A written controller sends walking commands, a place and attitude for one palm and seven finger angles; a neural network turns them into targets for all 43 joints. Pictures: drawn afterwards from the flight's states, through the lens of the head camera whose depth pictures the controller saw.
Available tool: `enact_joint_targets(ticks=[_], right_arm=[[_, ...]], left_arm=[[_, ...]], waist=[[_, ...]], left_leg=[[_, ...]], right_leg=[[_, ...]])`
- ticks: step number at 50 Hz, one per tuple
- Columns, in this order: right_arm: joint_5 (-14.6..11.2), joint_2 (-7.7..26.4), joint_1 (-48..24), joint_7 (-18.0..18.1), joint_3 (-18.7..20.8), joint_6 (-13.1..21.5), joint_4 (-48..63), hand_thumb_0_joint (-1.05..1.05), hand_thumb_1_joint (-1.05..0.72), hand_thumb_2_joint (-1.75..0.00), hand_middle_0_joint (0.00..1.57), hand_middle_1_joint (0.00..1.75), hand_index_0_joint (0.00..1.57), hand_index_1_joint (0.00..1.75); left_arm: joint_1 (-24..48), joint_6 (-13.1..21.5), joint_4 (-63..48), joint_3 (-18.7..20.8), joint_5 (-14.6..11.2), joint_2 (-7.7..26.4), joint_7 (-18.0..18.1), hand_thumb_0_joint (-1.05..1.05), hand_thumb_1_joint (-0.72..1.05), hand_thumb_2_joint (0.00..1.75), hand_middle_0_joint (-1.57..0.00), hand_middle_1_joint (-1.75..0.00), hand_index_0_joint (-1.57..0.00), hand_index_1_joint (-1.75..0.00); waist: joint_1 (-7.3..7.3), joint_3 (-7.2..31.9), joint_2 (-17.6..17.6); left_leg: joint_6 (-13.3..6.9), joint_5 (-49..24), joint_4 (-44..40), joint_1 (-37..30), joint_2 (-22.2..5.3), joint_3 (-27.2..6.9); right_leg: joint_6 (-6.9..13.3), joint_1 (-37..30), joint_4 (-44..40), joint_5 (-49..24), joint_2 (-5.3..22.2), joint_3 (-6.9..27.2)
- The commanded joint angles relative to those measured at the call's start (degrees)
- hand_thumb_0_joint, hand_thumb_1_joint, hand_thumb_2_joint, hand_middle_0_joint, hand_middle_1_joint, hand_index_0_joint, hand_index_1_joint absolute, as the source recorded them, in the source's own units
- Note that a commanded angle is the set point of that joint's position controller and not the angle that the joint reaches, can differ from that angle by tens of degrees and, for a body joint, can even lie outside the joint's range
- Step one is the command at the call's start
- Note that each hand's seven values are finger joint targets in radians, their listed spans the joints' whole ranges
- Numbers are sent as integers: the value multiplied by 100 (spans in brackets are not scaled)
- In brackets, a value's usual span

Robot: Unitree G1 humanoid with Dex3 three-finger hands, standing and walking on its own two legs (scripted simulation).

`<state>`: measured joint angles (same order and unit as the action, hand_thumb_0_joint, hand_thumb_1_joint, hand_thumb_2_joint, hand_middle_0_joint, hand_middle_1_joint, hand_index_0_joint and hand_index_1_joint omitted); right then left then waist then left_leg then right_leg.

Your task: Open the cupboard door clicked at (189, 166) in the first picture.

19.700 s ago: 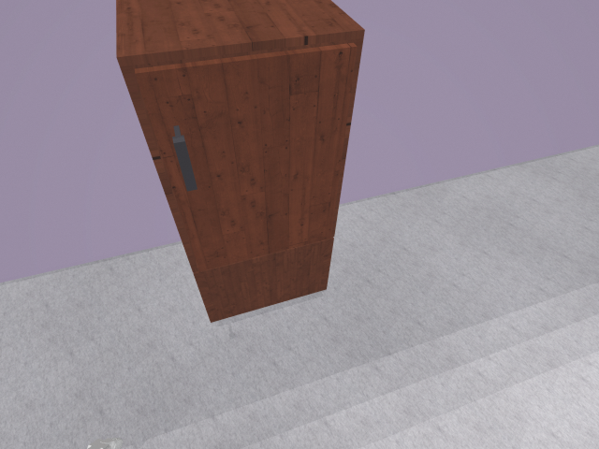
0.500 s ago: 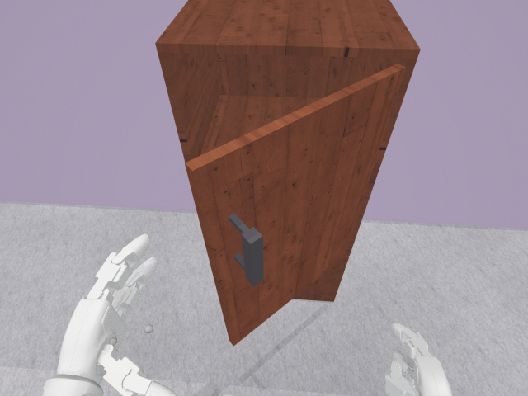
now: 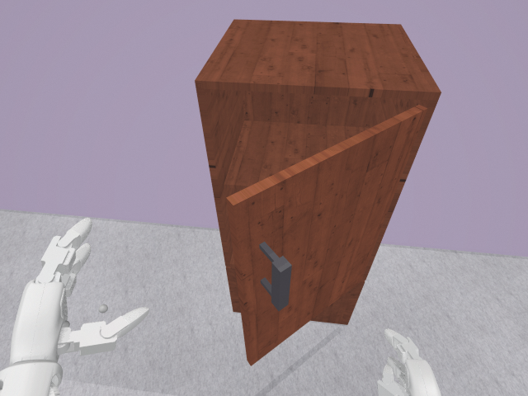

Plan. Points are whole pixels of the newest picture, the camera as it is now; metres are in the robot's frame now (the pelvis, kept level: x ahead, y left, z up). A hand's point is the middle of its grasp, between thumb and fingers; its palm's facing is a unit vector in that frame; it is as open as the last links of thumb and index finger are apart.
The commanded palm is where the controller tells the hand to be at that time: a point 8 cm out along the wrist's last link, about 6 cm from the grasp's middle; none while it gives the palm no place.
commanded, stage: draw the hand back to the body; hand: left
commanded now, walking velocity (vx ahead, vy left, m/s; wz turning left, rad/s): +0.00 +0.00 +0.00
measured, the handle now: (273, 276) +0.31 +0.03 +0.02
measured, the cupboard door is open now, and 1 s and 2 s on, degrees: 43 43 43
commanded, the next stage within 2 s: step back with the hand held close in 0.68 s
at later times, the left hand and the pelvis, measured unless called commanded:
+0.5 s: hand (77, 278) +0.20 +0.24 +0.16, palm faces +0.44 -0.81 -0.38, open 7.6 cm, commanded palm +0.15 +0.28 +0.19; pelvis +0.00 -0.02 +0.02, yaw -1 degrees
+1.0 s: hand (92, 286) +0.19 +0.22 +0.16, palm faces +0.39 -0.80 -0.46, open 7.4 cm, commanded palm +0.13 +0.26 +0.19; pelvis -0.01 -0.04 +0.02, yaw -1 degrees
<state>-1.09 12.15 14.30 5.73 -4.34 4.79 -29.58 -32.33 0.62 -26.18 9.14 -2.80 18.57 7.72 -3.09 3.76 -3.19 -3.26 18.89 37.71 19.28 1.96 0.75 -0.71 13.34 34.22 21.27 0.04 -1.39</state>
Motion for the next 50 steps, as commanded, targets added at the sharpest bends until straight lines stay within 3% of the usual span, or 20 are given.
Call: enact_joint_targets(ticks=[1,5,11,15,17,20,24,26,30,32,38,40,41,42,44,46,50], right_arm=[[34,689,-792,23,310,348,797,0,-90,-90,20,30,20,30],[51,710,-855,-28,340,334,656,0,-90,-90,20,30,20,30],[66,696,-947,-53,372,343,542,0,-90,-90,20,30,20,30],[60,719,-974,-50,428,339,438,0,-90,-90,20,30,20,30],[65,712,-977,-83,441,301,409,0,-90,-90,20,30,20,30],[56,770,-1004,-111,490,253,389,0,-90,-90,20,30,20,30],[84,744,-1058,-87,513,219,411,0,-90,-90,20,30,20,30],[82,715,-1105,-64,499,243,391,0,-90,-90,20,30,20,30],[78,669,-1149,-35,474,296,336,0,-90,-90,20,30,20,30],[76,645,-1137,-32,474,312,315,0,-90,-90,20,30,20,30],[71,660,-1173,-39,522,250,290,0,-90,-90,20,30,20,30],[70,678,-1219,-33,520,260,284,0,-90,-90,20,30,20,30],[33,808,-1070,-52,576,152,413,0,-90,-90,20,30,20,30],[78,739,-1080,-59,586,67,292,0,-90,-90,20,30,20,30],[71,743,-1092,-96,609,-60,383,0,-90,-90,20,30,20,30],[72,748,-1074,-80,632,-124,439,0,-90,-90,20,30,20,30],[46,743,-1073,-50,682,-269,553,0,-90,-90,20,30,20,30]], left_arm=[[416,436,-1126,774,-38,779,68,0,41,69,-18,-30,-18,-30],[574,466,-1089,1123,-49,969,50,0,55,75,-19,-30,-19,-30],[977,552,-1220,1534,-92,1193,63,0,76,84,-19,-30,-19,-30],[1058,584,-1073,1834,-137,1373,61,0,90,90,-20,-30,-20,-30],[881,555,-788,1544,-158,1014,-2,0,90,90,-20,-30,-20,-30],[828,533,-598,1388,-161,900,-58,0,90,90,-20,-30,-20,-30],[979,599,-850,1606,-161,1190,-44,0,90,90,-20,-30,-20,-30],[1131,632,-1041,1668,-146,1306,-29,0,90,90,-20,-30,-20,-30],[1115,657,-1018,1745,-149,1389,-12,0,90,90,-20,-30,-20,-30],[1059,673,-987,1677,-163,1293,-19,0,90,90,-20,-30,-20,-30],[945,665,-569,1550,-213,1086,-91,0,90,90,-20,-30,-20,-30],[1378,709,-740,1600,-212,1245,-89,0,90,90,-20,-30,-20,-30],[1654,901,-920,2262,-118,1904,-40,0,90,90,-20,-30,-20,-30],[1126,924,-509,2000,-114,1525,-84,0,90,90,-20,-30,-20,-30],[846,897,-534,1774,-76,1342,-114,0,90,90,-20,-30,-20,-30],[640,947,-725,1797,-64,1357,-92,0,90,90,-20,-30,-20,-30],[314,949,-1104,1997,-76,1556,-2,0,90,90,-20,-30,-20,-30]], waist=[[21,113,88],[-39,139,-120],[-54,37,-381],[-78,95,-173],[-37,-82,-70],[-24,-138,30],[-71,119,172],[-78,149,-69],[-90,-31,-164],[-64,-101,-291],[-52,-280,293],[-48,-285,148],[185,-655,371],[201,-455,600],[221,-338,633],[224,24,230],[220,505,91]], left_leg=[[311,-1354,-1178,-891,-420,-604],[342,-1710,-1319,-1100,-418,-524],[361,-1558,-1589,-1234,-406,-487],[300,-1761,-1558,-1358,-376,-363],[280,-1801,-1574,-1389,-372,-313],[229,-1762,-1584,-1418,-355,-259],[168,-1773,-1546,-1500,-288,-187],[182,-1791,-1534,-1539,-265,-181],[177,-1734,-1494,-1564,-229,-139],[179,-1701,-1496,-1593,-226,-115],[136,-1653,-1520,-1612,-246,-65],[125,-1537,-1536,-1636,-216,-64],[28,-1310,-1204,-1359,-330,-226],[29,-1361,-1047,-1382,-311,-237],[59,-1562,-961,-1354,-298,-159],[80,-1962,-1048,-1430,-355,-132],[96,-2618,-1035,-1461,-459,-112]], right_leg=[[241,73,-759,-1099,-54,-108],[251,-234,-955,-1328,-68,-92],[266,-488,-1184,-1351,-72,-64],[257,-621,-1323,-1638,-85,-40],[224,-527,-1363,-1674,-71,-35],[211,-553,-1461,-1726,-71,-10],[186,-688,-1494,-1898,-43,41],[196,-742,-1514,-1932,-24,53],[205,-671,-1645,-1943,-20,73],[190,-612,-1658,-1919,-8,94],[122,-534,-1751,-1902,-25,113],[121,-522,-1848,-1791,0,160],[12,131,-2167,-2034,292,646],[-13,52,-2111,-2340,433,626],[-110,11,-1980,-2860,496,568],[-93,-184,-1718,-3074,489,419],[-100,-403,-1405,-3439,454,334]])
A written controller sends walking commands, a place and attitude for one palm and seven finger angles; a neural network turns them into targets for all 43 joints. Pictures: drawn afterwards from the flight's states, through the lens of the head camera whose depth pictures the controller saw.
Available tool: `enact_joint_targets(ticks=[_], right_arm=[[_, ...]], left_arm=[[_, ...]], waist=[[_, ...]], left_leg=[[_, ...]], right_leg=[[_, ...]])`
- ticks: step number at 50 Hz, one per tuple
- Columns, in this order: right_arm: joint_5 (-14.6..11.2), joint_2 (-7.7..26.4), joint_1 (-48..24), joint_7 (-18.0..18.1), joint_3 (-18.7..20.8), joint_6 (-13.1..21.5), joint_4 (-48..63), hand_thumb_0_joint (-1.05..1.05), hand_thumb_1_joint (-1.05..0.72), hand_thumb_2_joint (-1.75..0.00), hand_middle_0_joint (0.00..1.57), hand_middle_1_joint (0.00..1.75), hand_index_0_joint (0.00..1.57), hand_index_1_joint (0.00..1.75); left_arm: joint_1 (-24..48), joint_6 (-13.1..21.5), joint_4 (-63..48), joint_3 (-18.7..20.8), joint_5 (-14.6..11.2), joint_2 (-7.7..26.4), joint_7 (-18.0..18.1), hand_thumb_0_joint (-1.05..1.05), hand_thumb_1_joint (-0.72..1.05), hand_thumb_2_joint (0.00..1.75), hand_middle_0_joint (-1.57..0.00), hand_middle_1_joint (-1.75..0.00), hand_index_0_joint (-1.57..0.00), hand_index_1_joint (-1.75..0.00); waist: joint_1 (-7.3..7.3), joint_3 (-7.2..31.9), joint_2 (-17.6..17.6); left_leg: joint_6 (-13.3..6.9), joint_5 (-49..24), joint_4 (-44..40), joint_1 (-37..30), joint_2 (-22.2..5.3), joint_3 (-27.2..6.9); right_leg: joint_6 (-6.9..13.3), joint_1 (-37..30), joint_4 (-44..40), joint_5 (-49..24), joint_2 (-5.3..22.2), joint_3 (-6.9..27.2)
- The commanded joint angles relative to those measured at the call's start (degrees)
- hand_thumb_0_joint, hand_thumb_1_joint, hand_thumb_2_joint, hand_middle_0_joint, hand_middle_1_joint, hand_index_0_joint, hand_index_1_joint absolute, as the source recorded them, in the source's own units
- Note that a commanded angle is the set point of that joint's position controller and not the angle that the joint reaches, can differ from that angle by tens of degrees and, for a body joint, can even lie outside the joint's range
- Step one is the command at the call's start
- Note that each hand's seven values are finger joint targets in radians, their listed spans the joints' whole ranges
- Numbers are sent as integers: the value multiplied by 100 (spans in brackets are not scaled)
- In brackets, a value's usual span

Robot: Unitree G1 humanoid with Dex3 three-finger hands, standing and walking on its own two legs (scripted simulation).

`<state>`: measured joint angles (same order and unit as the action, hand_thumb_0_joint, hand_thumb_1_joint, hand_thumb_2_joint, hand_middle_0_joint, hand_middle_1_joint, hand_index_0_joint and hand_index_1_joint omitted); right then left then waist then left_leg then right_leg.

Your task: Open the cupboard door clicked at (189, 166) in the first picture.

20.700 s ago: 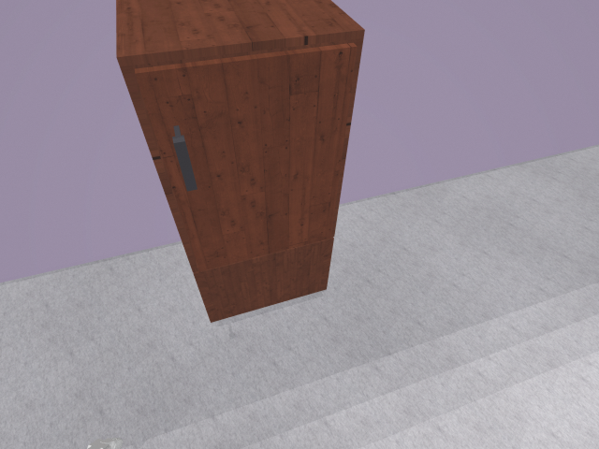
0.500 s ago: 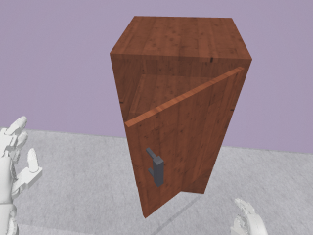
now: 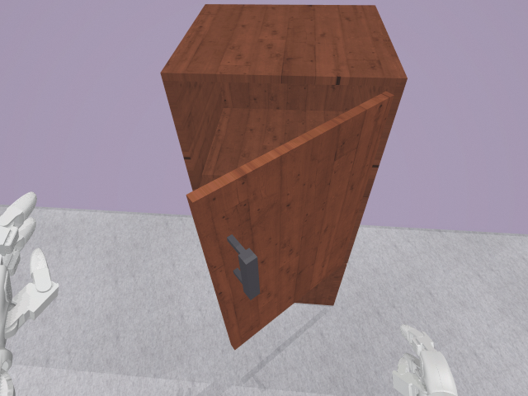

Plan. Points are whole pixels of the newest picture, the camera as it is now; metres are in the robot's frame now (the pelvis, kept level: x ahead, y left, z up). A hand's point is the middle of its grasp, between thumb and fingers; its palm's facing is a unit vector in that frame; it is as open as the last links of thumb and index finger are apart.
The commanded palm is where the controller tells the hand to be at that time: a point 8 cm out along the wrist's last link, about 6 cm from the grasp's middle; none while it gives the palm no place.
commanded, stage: step back with the hand held close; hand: left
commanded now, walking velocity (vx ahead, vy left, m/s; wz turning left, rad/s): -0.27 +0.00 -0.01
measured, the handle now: (242, 267) +0.32 +0.07 +0.00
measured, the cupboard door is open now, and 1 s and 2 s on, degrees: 43 43 43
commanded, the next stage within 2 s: stop stepping back and stand still in 0.90 s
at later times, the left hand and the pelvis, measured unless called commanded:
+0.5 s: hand out of the picture +0.11 +0.31 +0.15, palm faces +0.43 -0.75 -0.50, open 7.4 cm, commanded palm +0.04 +0.35 +0.17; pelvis -0.09 +0.04 -0.01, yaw +3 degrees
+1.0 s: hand out of the picture +0.01 +0.33 +0.18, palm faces +0.45 -0.82 -0.36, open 7.4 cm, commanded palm -0.06 +0.36 +0.17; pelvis -0.20 +0.06 +0.00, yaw +1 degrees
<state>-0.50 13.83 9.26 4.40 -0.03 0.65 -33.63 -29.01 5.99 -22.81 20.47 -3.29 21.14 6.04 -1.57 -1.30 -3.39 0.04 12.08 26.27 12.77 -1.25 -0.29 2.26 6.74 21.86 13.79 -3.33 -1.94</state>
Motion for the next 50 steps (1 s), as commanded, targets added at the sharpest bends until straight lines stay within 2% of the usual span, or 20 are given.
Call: enact_joint_targets(ticks=[1,11,14,20,22,24,26,28,30,31,33,34,35,37,38,39,40,42,47,50], right_arm=[[-35,561,-547,78,254,120,1012,0,-90,-90,20,30,20,30],[-54,598,-521,128,310,61,1138,0,-90,-90,20,30,20,30],[-55,659,-503,105,312,116,1168,0,-90,-90,20,30,20,30],[21,780,-485,135,317,318,1196,0,-90,-90,20,30,20,30],[31,758,-445,130,332,383,1214,0,-90,-90,20,30,20,30],[32,691,-386,109,349,458,1196,0,-90,-90,20,30,20,30],[45,602,-351,85,328,531,1168,0,-90,-90,20,30,20,30],[70,591,-267,43,353,580,1068,0,-90,-90,20,30,20,30],[64,620,-69,-8,456,531,802,0,-90,-90,20,30,20,30],[74,513,-39,-44,420,484,702,0,-90,-90,20,30,20,30],[83,479,-138,-51,365,484,696,0,-90,-90,20,30,20,30],[90,444,-194,-8,305,481,692,0,-90,-90,20,30,20,30],[72,509,-337,67,279,489,666,0,-90,-90,20,30,20,30],[145,692,-458,165,276,651,765,0,-90,-90,20,30,20,30],[218,412,-225,147,300,770,638,0,-90,-90,20,30,20,30],[215,439,-289,64,352,851,551,0,-90,-90,20,30,20,30],[199,499,-265,20,417,836,585,0,-90,-90,20,30,20,30],[187,497,-356,-88,468,866,608,0,-90,-90,20,30,20,30],[141,449,-461,-195,360,927,547,0,-90,-90,20,30,20,30],[173,437,-360,-161,335,916,439,0,-90,-90,20,30,20,30]], left_arm=[[-70,410,-1578,882,-41,1307,183,0,90,90,-20,-30,-20,-30],[-443,479,-1688,1074,-59,1389,324,0,90,90,-20,-30,-20,-30],[-418,545,-1657,1009,-25,1311,328,0,90,90,-20,-30,-20,-30],[-159,737,-1662,1161,190,1304,378,0,90,90,-20,-30,-20,-30],[26,778,-1767,1152,258,1224,371,0,90,90,-20,-30,-20,-30],[38,821,-1902,1194,246,1267,365,0,90,90,-20,-30,-20,-30],[-58,860,-2122,1199,192,1323,377,0,90,90,-20,-30,-20,-30],[-275,918,-2079,1229,154,1335,377,0,90,90,-20,-30,-20,-30],[-270,919,-2049,1119,96,1299,427,0,90,90,-20,-30,-20,-30],[-43,906,-2034,927,130,1184,469,0,90,90,-20,-30,-20,-30],[315,887,-2028,923,169,1253,496,0,90,90,-20,-30,-20,-30],[520,866,-1988,974,178,1347,506,0,90,90,-20,-30,-20,-30],[759,868,-2058,945,165,1424,487,0,90,90,-20,-30,-20,-30],[878,981,-2198,1039,231,1289,528,0,90,90,-20,-30,-20,-30],[943,1001,-2066,1145,256,1335,565,0,90,90,-20,-30,-20,-30],[782,1065,-1970,1266,258,1417,539,0,90,90,-20,-30,-20,-30],[565,1085,-2029,1368,197,1511,519,0,90,90,-20,-30,-20,-30],[424,1016,-2335,1138,153,1207,470,0,90,90,-20,-30,-20,-30],[321,854,-2787,853,49,1114,450,0,90,90,-20,-30,-20,-30],[56,831,-2511,1042,-16,1318,441,0,90,90,-20,-30,-20,-30]], waist=[[73,1115,209],[98,953,-62],[137,637,-90],[117,231,-557],[101,273,-720],[85,485,-618],[119,632,-323],[195,534,73],[246,551,830],[279,495,1288],[321,469,1496],[331,247,1299],[357,3,655],[205,55,-1752],[248,234,-1319],[226,739,-954],[196,777,-710],[186,899,-277],[182,1158,-1049],[189,1394,-1280]], left_leg=[[-225,-2033,120,-790,-174,-28],[-218,-1500,-182,20,-361,-329],[-265,-155,-464,567,-413,-485],[-573,2696,-1392,2679,-788,-1138],[-639,3203,-1620,3178,-929,-1267],[-624,2921,-1470,2954,-900,-1246],[-505,2391,-942,2282,-633,-1011],[-285,1982,-20,1478,-228,-570],[49,1213,2066,-60,171,-144],[81,1030,2713,-232,185,-133],[7,954,2425,-156,43,-201],[-3,840,1532,-179,7,-142],[-20,714,364,-176,-53,-239],[-742,1202,-1542,1738,-1810,-2291],[-1006,702,-1522,1650,-2018,-2310],[-931,1791,-1691,1822,-2132,-2160],[-934,1651,-1509,1634,-2010,-2200],[-936,1007,-1254,944,-1800,-1696],[-478,1509,-1879,177,-1344,-1189],[-211,1560,-2201,-197,-1144,-955]], right_leg=[[-383,195,-89,-2749,770,403],[-267,224,172,-1678,574,447],[-245,347,125,-688,483,494],[-303,-644,950,478,137,419],[-295,-994,1522,432,-23,305],[-231,-918,1600,273,-34,305],[-119,-351,1095,278,153,590],[127,827,146,979,557,1324],[655,2889,-917,2166,1473,2294],[762,3149,-1042,1896,1860,2372],[585,2902,-675,621,1786,1857],[333,2861,-404,407,1469,1524],[47,2856,193,504,1053,1174],[-356,1493,2941,1200,-63,379],[-298,1579,4026,1451,-81,670],[-308,1066,4670,1404,-77,827],[-296,1282,4731,1448,-136,833],[-344,1695,4760,1331,-54,711],[-339,1588,3880,1594,-165,93],[-227,1178,2939,1904,-384,-243]])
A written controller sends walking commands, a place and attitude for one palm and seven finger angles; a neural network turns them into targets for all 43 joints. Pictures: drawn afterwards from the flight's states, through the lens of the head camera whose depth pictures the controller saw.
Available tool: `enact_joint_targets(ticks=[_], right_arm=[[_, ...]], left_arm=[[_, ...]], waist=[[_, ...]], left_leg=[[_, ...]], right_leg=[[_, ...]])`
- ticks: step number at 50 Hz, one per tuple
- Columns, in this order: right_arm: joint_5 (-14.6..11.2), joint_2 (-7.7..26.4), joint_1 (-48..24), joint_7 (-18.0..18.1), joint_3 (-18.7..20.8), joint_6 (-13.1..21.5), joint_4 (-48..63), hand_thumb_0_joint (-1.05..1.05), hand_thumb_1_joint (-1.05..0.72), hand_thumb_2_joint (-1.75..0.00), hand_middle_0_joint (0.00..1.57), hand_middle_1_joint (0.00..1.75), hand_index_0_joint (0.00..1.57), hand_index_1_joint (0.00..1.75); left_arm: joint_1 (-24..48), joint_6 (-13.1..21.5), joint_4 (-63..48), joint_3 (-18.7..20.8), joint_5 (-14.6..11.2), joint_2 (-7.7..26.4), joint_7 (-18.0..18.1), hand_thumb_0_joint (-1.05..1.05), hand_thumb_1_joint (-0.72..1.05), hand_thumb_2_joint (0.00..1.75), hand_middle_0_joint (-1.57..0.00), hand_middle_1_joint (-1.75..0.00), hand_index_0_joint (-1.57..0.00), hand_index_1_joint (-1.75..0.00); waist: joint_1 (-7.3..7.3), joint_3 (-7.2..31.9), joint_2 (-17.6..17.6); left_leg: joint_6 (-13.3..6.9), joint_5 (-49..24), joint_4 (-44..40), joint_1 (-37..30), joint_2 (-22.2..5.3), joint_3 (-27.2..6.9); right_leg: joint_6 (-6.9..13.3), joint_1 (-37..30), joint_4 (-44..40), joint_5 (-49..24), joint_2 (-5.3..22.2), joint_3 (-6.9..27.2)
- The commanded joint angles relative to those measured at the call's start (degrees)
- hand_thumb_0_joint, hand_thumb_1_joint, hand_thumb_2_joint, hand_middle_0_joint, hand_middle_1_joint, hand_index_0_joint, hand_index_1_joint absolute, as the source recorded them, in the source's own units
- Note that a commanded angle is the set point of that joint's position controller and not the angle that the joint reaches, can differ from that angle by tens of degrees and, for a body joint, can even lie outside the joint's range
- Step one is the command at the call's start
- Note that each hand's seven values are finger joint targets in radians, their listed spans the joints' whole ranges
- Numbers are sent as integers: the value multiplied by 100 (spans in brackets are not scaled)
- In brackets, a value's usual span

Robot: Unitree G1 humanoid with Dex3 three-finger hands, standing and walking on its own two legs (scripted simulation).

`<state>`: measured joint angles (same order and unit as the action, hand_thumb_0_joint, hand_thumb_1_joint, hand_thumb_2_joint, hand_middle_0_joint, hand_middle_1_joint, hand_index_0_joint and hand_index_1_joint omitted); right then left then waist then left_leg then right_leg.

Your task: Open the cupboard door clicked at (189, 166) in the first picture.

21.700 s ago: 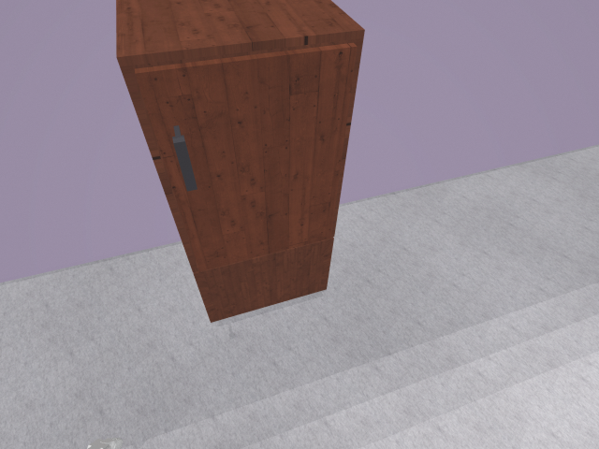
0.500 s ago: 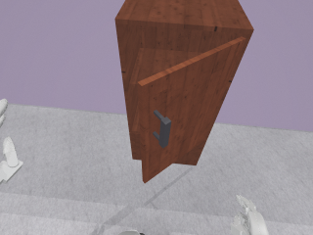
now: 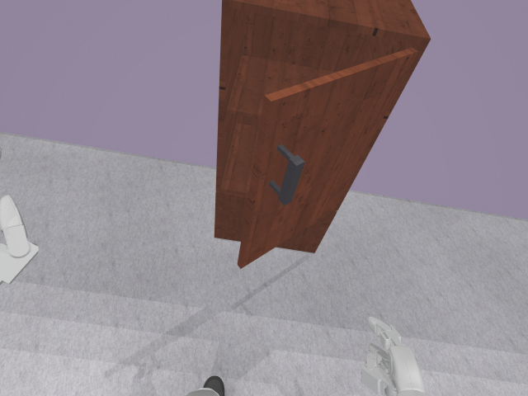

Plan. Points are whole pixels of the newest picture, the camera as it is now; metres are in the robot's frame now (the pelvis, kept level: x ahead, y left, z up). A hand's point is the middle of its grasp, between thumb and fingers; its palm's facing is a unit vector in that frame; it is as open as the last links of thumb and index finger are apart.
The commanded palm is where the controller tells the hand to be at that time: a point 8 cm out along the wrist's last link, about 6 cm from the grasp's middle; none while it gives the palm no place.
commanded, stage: stop stepping back and stand still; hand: left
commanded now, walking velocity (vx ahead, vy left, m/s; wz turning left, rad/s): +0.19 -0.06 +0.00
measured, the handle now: (284, 175) +0.52 +0.00 +0.01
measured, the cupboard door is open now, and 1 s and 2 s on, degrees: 43 43 43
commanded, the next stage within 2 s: let the arm hang, fingers relaxed in 1.72 s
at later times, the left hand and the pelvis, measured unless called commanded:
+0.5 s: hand (68, 331) +0.15 +0.21 +0.16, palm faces +0.39 -0.83 -0.40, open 7.4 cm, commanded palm +0.06 +0.25 +0.18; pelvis -0.10 -0.04 -0.02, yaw -4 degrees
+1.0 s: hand out of the picture +0.09 +0.20 +0.16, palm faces +0.39 -0.80 -0.45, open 7.4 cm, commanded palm +0.03 +0.26 +0.18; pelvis -0.12 -0.04 +0.00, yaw -2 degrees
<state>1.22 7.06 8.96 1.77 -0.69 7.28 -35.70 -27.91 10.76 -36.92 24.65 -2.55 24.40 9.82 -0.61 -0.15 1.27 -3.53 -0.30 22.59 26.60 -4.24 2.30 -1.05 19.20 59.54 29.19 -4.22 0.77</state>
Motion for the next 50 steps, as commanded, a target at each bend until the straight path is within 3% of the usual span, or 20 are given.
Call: enact_joint_targets(ticks=[1,5,8,10,12,15,17,18,19,21,25,26,27,28,30,33,37,43,46,50], right_arm=[[-10,1062,-260,100,357,245,692,0,-90,-90,20,30,20,30],[-6,956,-209,92,286,158,814,0,-90,-90,20,30,20,30],[0,952,-228,83,157,-79,775,0,-90,-90,20,30,20,30],[34,1052,-370,74,88,31,847,0,-90,-90,20,30,20,30],[-203,1159,-231,127,261,103,854,0,-90,-90,20,30,20,30],[-227,1240,-193,301,222,110,541,0,-90,-90,20,30,20,30],[-185,1428,22,382,239,130,539,0,-90,-90,20,30,20,30],[-154,1379,65,348,210,195,547,0,-90,-90,20,30,20,30],[-65,1228,-32,338,163,262,587,0,-90,-90,20,30,20,30],[-59,1199,-345,289,223,296,611,0,-90,-90,20,30,20,30],[-121,1192,-464,215,311,210,898,0,-90,-90,20,30,20,30],[-139,1046,-422,163,331,124,975,0,-90,-90,20,30,20,30],[-155,1044,-389,143,394,45,975,0,-90,-90,20,30,20,30],[0,1181,-379,168,414,42,822,0,-90,-90,20,30,20,30],[1,1127,-229,181,386,117,666,0,-90,-90,20,30,20,30],[-36,1081,70,300,354,148,447,0,-90,-90,20,30,20,30],[-125,1196,61,373,453,291,410,0,-90,-90,20,30,20,30],[-111,1189,-193,275,426,367,678,0,-90,-90,20,30,20,30],[-77,1155,-164,251,416,338,783,0,-90,-90,20,30,20,30],[-154,1320,-114,247,473,241,922,0,-90,-90,20,30,20,30]], left_arm=[[-166,361,-1058,588,-129,936,36,0,90,90,-20,-30,-20,-30],[-768,349,-1049,1105,-265,1418,0,0,90,90,-20,-30,-20,-30],[-897,436,-1283,1320,-286,1740,-41,0,90,90,-20,-30,-20,-30],[-450,438,-1216,1573,-272,1973,37,0,90,90,-20,-30,-20,-30],[-193,261,-563,898,-238,1212,-52,0,90,90,-20,-30,-20,-30],[545,133,430,658,-143,1100,-42,0,90,90,-20,-30,-20,-30],[1203,143,613,420,-72,1026,-19,0,90,90,-20,-30,-20,-30],[1507,188,641,378,-27,1037,11,0,90,90,-20,-30,-20,-30],[1428,199,591,437,46,1170,19,0,90,90,-20,-30,-20,-30],[989,182,322,503,49,1201,-23,0,90,90,-20,-30,-20,-30],[-792,210,-356,896,14,1297,5,0,90,90,-20,-30,-20,-30],[-1001,248,-491,897,54,1257,-6,0,90,90,-20,-30,-20,-30],[-853,272,-698,1010,70,1425,-6,0,90,90,-20,-30,-20,-30],[-287,361,-917,1022,34,1429,-17,0,90,90,-20,-30,-20,-30],[170,524,-707,1190,114,1502,-44,0,90,90,-20,-30,-20,-30],[49,682,633,972,123,1165,-46,0,90,90,-20,-30,-20,-30],[354,665,1668,433,154,712,-14,0,90,90,-20,-30,-20,-30],[166,577,559,362,143,753,81,0,90,90,-20,-30,-20,-30],[155,583,-318,572,128,963,156,0,90,90,-20,-30,-20,-30],[64,600,-729,778,85,1142,201,0,90,90,-20,-30,-20,-30]], waist=[[80,1352,-1778],[-52,1583,-2088],[9,983,268],[-6,1038,278],[98,530,1313],[330,34,44],[353,185,-1443],[339,106,-1755],[237,-39,-1318],[69,-139,-486],[-177,320,-1325],[-157,186,-354],[-119,34,1131],[29,-263,760],[275,-366,78],[292,24,-273],[125,167,526],[-111,640,1535],[-23,849,439],[-55,962,-840]], left_leg=[[296,2851,-1865,-1710,-731,-1069],[914,1955,-1251,-1861,-13,-80],[510,1328,1896,-1974,364,-1],[471,1712,2886,-714,271,-281],[381,1209,2529,5,258,-235],[99,777,1067,-1678,493,71],[-534,454,339,-2288,-414,-1493],[-1015,1188,-422,-2162,-1188,-3044],[-1023,2295,-1120,-1567,-1386,-3646],[-639,3905,-1562,212,-1105,-2832],[159,4011,-432,1832,1,-538],[299,3450,1398,1757,463,15],[426,2961,3915,1282,791,1],[540,2425,5100,1352,671,-437],[529,1786,5329,1143,348,-702],[484,1133,4323,1120,198,-374],[314,1546,2844,712,338,-36],[141,1851,945,-362,498,338],[109,1166,-81,-1397,458,175],[-78,-561,67,-2195,-584,-778]], right_leg=[[158,-255,-1211,448,-351,-643],[480,-1330,-4073,-56,-368,-1019],[730,312,-5150,-1573,1519,624],[1099,-92,-4680,-2739,2178,1049],[765,-1113,-3927,-4358,1577,580],[373,-158,-2828,-4476,1348,77],[-117,525,-1287,-2416,549,-299],[-167,1017,-448,-266,284,-53],[69,951,45,315,257,171],[256,-412,-420,244,409,148],[348,-2705,-2518,4,273,-427],[566,-1949,-3553,548,943,458],[967,-157,-5203,1889,2401,2982],[1072,748,-5587,2308,2784,3523],[922,1272,-5494,2379,2399,3024],[669,-121,-4789,-206,1782,1524],[138,-1158,-4565,-1627,1747,1212],[144,-1988,-4118,-3526,1721,845],[199,-1674,-3740,-3575,1558,776],[53,-816,-3146,-2527,794,308]])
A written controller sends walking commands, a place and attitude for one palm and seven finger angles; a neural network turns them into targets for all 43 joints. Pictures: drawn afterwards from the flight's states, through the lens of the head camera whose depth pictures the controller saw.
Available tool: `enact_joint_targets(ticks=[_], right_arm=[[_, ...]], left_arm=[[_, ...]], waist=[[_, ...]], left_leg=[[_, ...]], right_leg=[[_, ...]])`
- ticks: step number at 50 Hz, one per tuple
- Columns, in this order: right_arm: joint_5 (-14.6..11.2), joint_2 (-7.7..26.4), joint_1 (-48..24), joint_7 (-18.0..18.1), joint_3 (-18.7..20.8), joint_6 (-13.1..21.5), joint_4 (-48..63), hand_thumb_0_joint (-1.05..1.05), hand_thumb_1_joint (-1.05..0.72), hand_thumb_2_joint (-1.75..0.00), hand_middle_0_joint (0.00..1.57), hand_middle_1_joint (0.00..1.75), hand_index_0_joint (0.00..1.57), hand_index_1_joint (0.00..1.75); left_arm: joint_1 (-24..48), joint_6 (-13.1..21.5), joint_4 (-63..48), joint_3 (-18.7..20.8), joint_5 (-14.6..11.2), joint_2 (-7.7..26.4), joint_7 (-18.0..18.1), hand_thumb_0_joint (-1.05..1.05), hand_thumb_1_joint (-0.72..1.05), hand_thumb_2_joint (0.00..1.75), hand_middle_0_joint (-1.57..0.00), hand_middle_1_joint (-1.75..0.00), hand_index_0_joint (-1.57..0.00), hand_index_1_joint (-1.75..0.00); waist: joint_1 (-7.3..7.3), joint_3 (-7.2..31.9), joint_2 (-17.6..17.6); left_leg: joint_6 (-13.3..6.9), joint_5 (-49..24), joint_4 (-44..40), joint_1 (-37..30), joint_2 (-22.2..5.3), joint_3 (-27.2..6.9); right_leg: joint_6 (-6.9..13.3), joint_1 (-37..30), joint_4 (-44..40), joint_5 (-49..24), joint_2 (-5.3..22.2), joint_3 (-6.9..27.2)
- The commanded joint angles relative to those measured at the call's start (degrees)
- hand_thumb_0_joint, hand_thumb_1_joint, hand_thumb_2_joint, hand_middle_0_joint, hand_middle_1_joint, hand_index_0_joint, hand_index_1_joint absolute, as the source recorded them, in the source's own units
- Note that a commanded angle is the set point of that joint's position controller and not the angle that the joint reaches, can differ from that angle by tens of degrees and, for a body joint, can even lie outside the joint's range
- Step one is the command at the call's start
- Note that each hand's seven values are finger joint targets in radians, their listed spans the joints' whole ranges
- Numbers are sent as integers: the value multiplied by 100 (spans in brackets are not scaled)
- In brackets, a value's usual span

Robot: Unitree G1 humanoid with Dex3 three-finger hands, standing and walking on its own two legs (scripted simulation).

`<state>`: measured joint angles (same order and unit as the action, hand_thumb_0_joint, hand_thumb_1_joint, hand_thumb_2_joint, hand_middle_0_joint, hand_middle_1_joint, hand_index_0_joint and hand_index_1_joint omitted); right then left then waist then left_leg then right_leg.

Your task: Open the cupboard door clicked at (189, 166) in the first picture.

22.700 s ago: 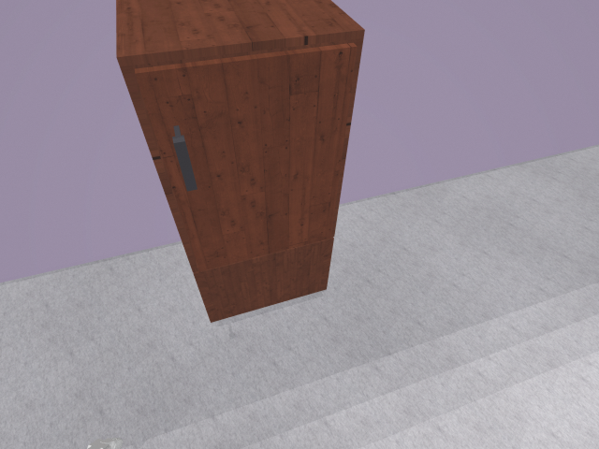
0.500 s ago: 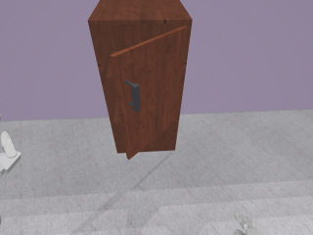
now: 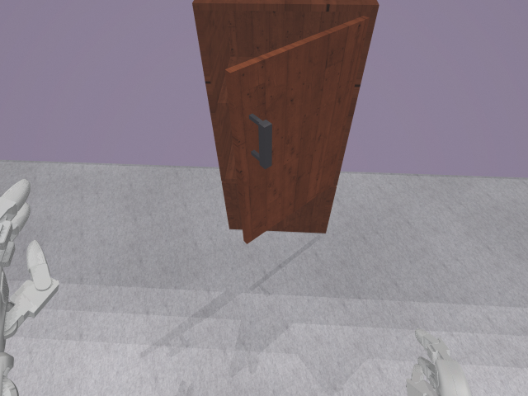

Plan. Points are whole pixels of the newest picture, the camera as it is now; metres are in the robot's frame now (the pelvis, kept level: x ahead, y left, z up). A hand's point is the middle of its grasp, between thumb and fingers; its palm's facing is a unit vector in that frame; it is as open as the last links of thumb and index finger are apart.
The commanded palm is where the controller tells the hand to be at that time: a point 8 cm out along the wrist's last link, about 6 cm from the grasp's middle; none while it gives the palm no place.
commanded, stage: stop stepping back and stand still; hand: left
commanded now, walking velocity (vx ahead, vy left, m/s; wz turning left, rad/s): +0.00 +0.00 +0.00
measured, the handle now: (259, 141) +0.64 +0.06 +0.01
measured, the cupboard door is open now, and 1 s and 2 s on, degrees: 43 43 43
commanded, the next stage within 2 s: let the arm hang, fingers relaxed in 0.72 s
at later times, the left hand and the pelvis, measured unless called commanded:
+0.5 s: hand out of the picture +0.18 +0.30 +0.16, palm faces +0.40 -0.80 -0.45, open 7.4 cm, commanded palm +0.12 +0.34 +0.18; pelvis -0.02 +0.05 +0.00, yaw -1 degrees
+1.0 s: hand out of the picture +0.13 +0.28 -0.08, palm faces +0.02 -0.91 -0.40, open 7.4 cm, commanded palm none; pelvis -0.04 +0.05 -0.01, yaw +0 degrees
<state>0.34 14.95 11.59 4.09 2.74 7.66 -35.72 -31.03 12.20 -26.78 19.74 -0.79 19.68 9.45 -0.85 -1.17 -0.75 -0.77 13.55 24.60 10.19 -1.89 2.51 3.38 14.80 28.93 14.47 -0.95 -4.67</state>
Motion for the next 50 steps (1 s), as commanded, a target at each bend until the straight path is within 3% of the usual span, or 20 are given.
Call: enact_joint_targets(ticks=[1,2,3,7,9,13,15,20,23,28,31,40,41,42,43,44,46,48,49,50], right_arm=[[-105,484,-384,1,117,201,954,0,-90,-90,20,30,20,30],[-67,387,-403,6,29,168,915,0,-90,-90,20,30,20,30],[-70,354,-385,-5,-13,139,920,0,-90,-90,20,30,20,30],[-89,365,-346,-30,-40,116,878,0,-90,-90,20,30,20,30],[-87,404,-370,-40,-58,103,902,0,-90,-90,20,30,20,30],[-68,380,-454,-13,-115,96,954,0,-90,-90,20,30,20,30],[-50,390,-504,8,-115,122,976,0,-90,-90,20,30,20,30],[-16,342,-474,24,-131,208,988,0,-90,-90,20,30,20,30],[-30,353,-403,15,-122,233,938,0,-90,-90,20,30,20,30],[-59,383,-351,20,-80,225,848,0,-90,-90,20,30,20,30],[-66,402,-411,34,-58,227,842,0,-90,-90,20,30,20,30],[-21,397,-410,67,-28,281,863,0,-90,-90,20,30,20,30],[-32,1405,-673,-474,219,397,-673,0,-90,-90,20,30,20,30],[-35,1075,-117,-485,192,1,-687,0,-90,-90,20,30,20,30],[-5,1049,-16,-470,170,-110,-574,0,-90,-90,20,30,20,30],[35,1016,-62,-466,122,-191,-629,0,-90,-90,20,30,20,30],[86,1005,-208,-440,36,-328,-631,0,-90,-90,20,30,20,30],[113,1022,-253,-438,5,-430,-757,0,-90,-90,20,30,20,30],[109,975,-181,-433,-11,-487,-847,0,-90,-90,20,30,20,30],[109,856,-129,-436,-39,-559,-919,0,-90,-90,20,30,20,30]], left_arm=[[151,413,-1444,1243,-114,1473,210,0,90,90,-20,-30,-20,-30],[73,389,-1349,1331,-118,1534,200,0,90,90,-20,-30,-20,-30],[107,360,-1277,1251,-128,1448,176,0,90,90,-20,-30,-20,-30],[177,280,-717,994,-162,1177,91,0,90,90,-20,-30,-20,-30],[308,213,-664,857,-179,1114,40,0,90,90,-20,-30,-20,-30],[405,163,-889,899,-160,1233,10,0,90,90,-20,-30,-20,-30],[570,175,-1279,1029,-147,1444,26,0,90,90,-20,-30,-20,-30],[350,204,-1546,1127,-134,1484,79,0,90,90,-20,-30,-20,-30],[190,226,-1405,1059,-135,1316,96,0,90,90,-20,-30,-20,-30],[19,231,-817,993,-143,1149,75,0,90,90,-20,-30,-20,-30],[187,255,-801,888,-110,1104,51,0,90,90,-20,-30,-20,-30],[280,295,-1193,1028,-72,1325,93,0,90,90,-20,-30,-20,-30],[588,-575,3599,-1441,357,312,-766,0,90,90,-20,-30,-20,-30],[557,-1018,3795,-1262,255,226,-886,0,90,90,-20,-30,-20,-30],[621,-1153,3681,-1300,239,181,-905,0,90,90,-20,-30,-20,-30],[812,-1158,3859,-1329,236,119,-909,0,90,90,-20,-30,-20,-30],[1079,-1144,4394,-1419,295,188,-921,0,90,90,-20,-30,-20,-30],[1326,-1138,5071,-1458,324,330,-930,0,90,90,-20,-30,-20,-30],[1473,-1151,5422,-1485,318,375,-922,0,90,90,-20,-30,-20,-30],[1567,-1171,5738,-1546,301,375,-901,0,90,90,-20,-30,-20,-30]], waist=[[-9,902,-578],[80,813,-911],[99,716,-906],[127,486,-164],[122,393,-50],[73,385,-118],[42,494,-380],[4,615,-642],[20,574,-684],[50,310,-286],[67,168,-336],[27,502,-374],[315,-175,-122],[258,371,-242],[277,295,-448],[245,385,-431],[155,316,334],[93,435,1174],[129,494,1440],[159,522,1392]], left_leg=[[-263,-2002,11,-283,-658,-550],[-185,-1986,41,-17,-446,-320],[-103,-1839,45,210,-368,-240],[6,-1107,22,475,-285,-253],[5,-838,-148,533,-278,-320],[-32,-623,-541,685,-345,-434],[-20,-631,-665,691,-332,-440],[-8,-393,-747,773,-300,-412],[20,-239,-811,889,-303,-445],[40,271,-925,1092,-308,-485],[36,579,-997,1169,-298,-498],[28,188,-798,919,-175,-409],[-62,-1060,281,1166,-266,-598],[19,-1489,229,498,-323,-441],[-30,-1429,135,502,-427,-487],[-208,-1121,-56,884,-587,-786],[-338,-921,-226,1150,-649,-955],[-297,-663,-26,1014,-433,-860],[-255,-604,131,801,-281,-753],[-201,-479,270,597,-140,-605]], right_leg=[[-344,-515,-189,-1321,381,907],[-285,-686,-149,-1770,398,829],[-276,-834,-133,-1953,411,797],[-273,-835,-415,-1885,463,946],[-326,-746,-520,-1447,376,878],[-403,-885,-497,-1169,252,663],[-414,-1017,-438,-1140,228,571],[-408,-1210,-487,-1073,227,517],[-411,-1264,-485,-997,203,481],[-423,-1117,-664,-711,209,487],[-427,-998,-752,-501,211,504],[-400,-1125,-791,-869,241,569],[-220,-125,-64,-1574,718,381],[-125,122,-244,-1264,730,760],[-170,269,-132,-748,609,567],[-168,205,211,-202,488,415],[-156,-150,301,-150,400,470],[-107,-313,-86,-479,606,687],[-42,-228,-226,-579,756,854],[35,-90,-384,-507,911,974]])
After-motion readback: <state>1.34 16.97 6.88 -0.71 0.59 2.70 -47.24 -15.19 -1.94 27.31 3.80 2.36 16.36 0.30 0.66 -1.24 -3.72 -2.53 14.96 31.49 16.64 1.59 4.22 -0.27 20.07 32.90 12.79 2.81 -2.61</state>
